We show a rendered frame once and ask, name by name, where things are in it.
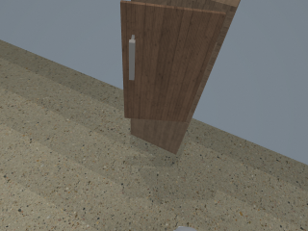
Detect cupboard door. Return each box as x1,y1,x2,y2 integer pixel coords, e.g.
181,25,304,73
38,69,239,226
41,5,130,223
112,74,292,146
120,0,226,122

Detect handle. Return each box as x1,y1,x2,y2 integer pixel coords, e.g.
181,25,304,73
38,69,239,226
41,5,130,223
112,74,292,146
129,35,136,81

